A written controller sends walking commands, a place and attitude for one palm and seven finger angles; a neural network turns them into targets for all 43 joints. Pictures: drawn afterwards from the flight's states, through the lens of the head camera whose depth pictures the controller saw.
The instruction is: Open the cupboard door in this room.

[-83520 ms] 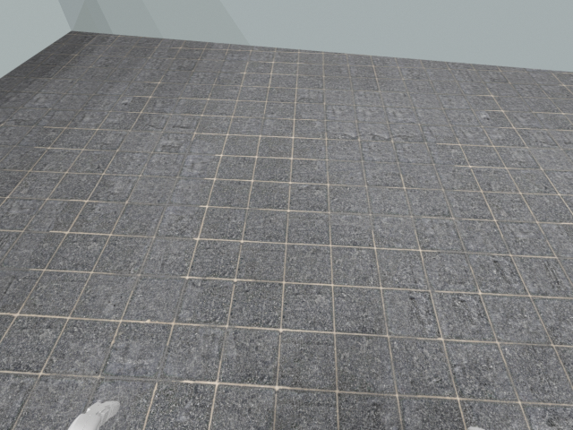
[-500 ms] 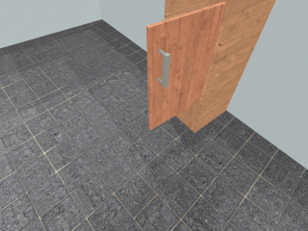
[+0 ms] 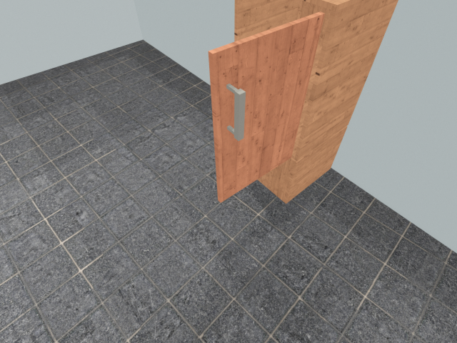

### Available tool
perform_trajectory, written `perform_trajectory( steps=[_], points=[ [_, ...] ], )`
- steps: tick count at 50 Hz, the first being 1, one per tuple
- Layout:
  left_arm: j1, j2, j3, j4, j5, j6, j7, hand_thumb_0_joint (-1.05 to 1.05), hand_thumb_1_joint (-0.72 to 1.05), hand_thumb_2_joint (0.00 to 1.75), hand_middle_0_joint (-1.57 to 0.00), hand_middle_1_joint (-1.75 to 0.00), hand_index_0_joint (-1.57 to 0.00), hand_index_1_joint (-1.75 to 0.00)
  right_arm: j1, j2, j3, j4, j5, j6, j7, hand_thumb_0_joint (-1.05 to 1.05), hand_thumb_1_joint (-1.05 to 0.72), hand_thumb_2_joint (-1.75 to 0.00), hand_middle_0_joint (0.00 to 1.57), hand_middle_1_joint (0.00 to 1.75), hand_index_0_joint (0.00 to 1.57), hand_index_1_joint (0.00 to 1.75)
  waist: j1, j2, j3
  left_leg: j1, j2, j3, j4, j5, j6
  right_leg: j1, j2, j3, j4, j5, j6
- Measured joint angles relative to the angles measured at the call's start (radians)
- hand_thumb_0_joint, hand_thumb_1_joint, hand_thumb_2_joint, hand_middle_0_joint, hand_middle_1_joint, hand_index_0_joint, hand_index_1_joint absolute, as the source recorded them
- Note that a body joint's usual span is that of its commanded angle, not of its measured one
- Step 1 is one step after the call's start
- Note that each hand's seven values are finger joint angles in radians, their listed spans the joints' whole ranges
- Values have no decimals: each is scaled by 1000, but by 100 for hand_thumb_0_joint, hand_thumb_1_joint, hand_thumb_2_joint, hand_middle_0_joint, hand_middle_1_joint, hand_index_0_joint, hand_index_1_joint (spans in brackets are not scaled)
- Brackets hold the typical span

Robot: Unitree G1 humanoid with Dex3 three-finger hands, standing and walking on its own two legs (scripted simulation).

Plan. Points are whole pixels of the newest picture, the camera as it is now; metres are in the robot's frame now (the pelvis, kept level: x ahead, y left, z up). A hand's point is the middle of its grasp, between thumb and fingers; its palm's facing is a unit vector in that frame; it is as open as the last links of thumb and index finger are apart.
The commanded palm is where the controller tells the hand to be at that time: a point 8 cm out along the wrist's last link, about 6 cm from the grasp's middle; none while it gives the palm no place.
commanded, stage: let the arm hang, fingers relaxed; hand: left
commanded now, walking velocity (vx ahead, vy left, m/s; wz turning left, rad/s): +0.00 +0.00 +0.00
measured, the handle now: (234, 113) +0.68 +0.02 +0.01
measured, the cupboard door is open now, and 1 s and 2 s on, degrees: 88 88 88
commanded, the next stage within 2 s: look to check the result in 0.12 s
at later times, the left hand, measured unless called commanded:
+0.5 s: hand out of the picture +0.06 +0.20 -0.16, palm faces +0.01 -0.96 -0.28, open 7.4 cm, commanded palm none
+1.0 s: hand out of the picture +0.11 +0.20 -0.16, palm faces +0.01 -0.95 -0.30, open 7.4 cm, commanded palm none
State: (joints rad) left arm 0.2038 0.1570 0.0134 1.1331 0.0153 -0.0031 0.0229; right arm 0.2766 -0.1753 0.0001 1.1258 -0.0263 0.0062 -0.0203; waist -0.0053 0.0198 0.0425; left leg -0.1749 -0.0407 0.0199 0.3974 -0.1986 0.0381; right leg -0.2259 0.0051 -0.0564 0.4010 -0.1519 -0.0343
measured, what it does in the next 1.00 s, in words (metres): stands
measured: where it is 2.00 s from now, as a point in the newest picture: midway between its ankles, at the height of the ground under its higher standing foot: outside the picture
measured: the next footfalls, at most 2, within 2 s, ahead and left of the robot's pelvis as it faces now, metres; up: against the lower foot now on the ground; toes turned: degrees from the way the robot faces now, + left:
none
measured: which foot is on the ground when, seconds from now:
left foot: down 0.00-1.00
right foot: down 0.00-1.00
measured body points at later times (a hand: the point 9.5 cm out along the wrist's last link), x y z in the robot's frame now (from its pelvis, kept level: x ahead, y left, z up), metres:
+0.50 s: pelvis +0.03 -0.01 +0.00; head +0.05 -0.02 +0.45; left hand +0.06 +0.25 -0.14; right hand +0.06 -0.26 -0.16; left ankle +0.01 +0.09 -0.74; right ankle +0.04 -0.10 -0.74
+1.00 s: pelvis +0.04 -0.02 +0.00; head +0.07 -0.03 +0.45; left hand +0.11 +0.25 -0.13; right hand +0.09 -0.28 -0.15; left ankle +0.01 +0.09 -0.74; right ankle +0.04 -0.10 -0.74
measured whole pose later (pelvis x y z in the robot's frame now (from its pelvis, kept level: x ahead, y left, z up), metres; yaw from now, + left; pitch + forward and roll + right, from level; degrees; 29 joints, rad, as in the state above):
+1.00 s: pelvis +0.04 -0.02 +0.00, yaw +0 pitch -1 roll +0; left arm 0.12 0.25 0.02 1.14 0.01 -0.02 0.02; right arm 0.15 -0.27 0.01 1.14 -0.02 0.00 -0.02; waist 0.00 0.03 0.06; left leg -0.07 -0.01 0.00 0.31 -0.22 0.01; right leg -0.13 0.04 -0.07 0.33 -0.18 -0.06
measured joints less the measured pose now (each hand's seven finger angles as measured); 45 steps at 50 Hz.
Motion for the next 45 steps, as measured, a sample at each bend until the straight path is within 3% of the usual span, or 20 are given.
perform_trajectory(
  steps=[22,45],
  points=[
    [-31,62,5,14,-3,-10,1,0,91,90,-20,-30,-20,-29,-78,-50,-1,9,5,-6,0,0,-90,-90,20,30,20,30,4,10,23,56,12,-10,-42,-15,-12,56,14,-7,-39,-19,-9],
    [-80,87,2,4,-5,-16,-4,0,91,90,-21,-30,-20,-29,-120,-91,3,9,5,-7,2,0,-90,-90,20,30,20,30,2,9,18,97,26,-18,-81,-20,-29,93,29,-13,-70,-31,-22]
  ],
)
